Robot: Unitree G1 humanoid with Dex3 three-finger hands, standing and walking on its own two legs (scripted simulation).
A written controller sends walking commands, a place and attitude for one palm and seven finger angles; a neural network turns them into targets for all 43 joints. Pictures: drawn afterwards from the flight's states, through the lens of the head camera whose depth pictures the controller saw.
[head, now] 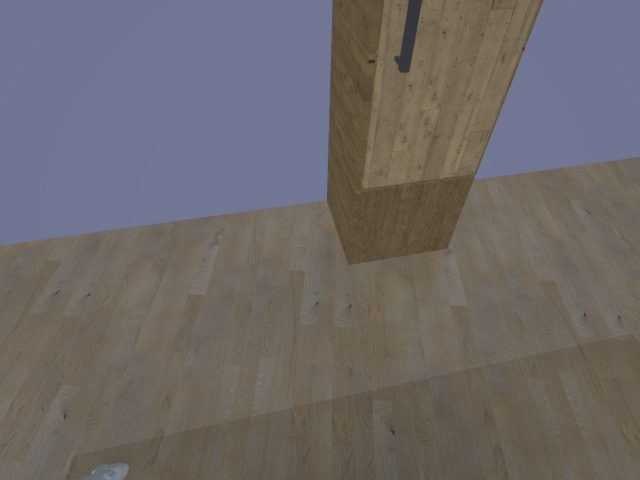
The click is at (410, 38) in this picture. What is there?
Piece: cupboard door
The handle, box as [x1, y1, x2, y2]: [394, 0, 421, 72]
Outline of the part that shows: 421,0 409,0 401,53 399,57 395,56 394,59 399,65 398,69 401,72 408,71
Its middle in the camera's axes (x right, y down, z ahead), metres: +0.19 -0.48 +0.88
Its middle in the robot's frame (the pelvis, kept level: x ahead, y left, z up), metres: +1.00 -0.14 +0.15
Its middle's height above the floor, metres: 0.92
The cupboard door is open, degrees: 0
